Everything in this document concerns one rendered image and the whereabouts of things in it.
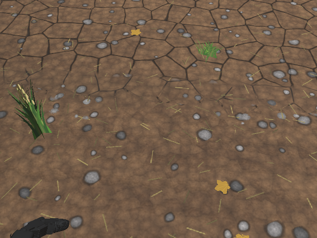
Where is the left robot hand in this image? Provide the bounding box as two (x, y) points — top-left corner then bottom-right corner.
(10, 217), (69, 238)

